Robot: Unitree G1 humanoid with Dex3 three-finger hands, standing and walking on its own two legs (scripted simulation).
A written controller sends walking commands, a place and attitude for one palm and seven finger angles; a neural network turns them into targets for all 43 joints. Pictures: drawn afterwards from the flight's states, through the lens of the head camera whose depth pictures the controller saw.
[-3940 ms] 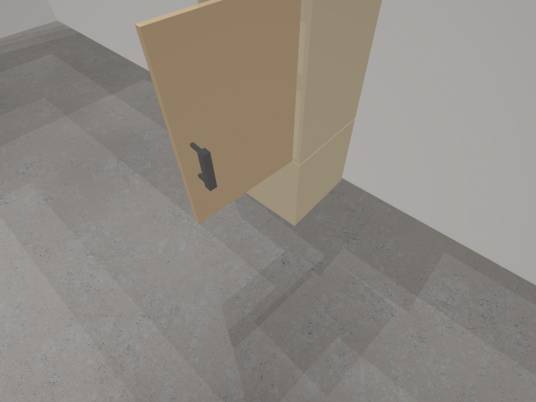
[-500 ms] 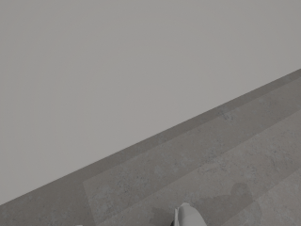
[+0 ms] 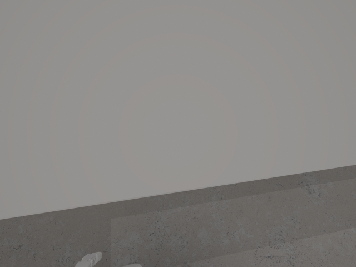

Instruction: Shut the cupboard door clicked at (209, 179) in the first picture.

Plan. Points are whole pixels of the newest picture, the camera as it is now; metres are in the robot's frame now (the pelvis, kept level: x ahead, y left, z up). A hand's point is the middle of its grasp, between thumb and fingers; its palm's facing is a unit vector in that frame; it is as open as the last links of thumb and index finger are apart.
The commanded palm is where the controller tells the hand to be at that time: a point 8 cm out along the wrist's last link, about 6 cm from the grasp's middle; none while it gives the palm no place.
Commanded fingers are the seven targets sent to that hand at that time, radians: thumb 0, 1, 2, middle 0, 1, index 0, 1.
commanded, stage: turn to face it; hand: left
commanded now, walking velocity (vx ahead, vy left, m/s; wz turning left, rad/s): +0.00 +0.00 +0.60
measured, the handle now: out of the picture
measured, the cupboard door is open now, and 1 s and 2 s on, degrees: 85 85 85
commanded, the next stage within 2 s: none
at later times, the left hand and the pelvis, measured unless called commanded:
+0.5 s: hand out of the picture +0.07 +0.16 -0.13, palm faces +0.26 -0.91 -0.33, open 7.4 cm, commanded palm none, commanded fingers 0.00 0.90 0.90 -0.20 -0.30 -0.20 -0.30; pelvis +0.04 -0.07 +0.01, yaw +16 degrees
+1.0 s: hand out of the picture -0.06 +0.14 -0.17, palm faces +0.59 -0.77 -0.25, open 7.4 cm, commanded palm none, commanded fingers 0.00 0.90 0.90 -0.20 -0.30 -0.20 -0.30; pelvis +0.03 -0.06 +0.01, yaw +35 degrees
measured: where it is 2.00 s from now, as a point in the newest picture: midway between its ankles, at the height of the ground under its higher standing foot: outside the picture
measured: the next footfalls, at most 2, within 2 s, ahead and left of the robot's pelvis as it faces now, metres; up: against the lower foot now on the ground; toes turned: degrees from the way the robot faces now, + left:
right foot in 0.40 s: +0.10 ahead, -0.16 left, +0.00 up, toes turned +9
left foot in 0.90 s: +0.00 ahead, +0.03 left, +0.00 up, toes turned +39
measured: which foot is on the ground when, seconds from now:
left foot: down 0.00-0.40, up 0.42-0.88, down 0.90-1.00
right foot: down 0.00-0.00, up 0.02-0.38, down 0.40-0.90, up 0.92-1.00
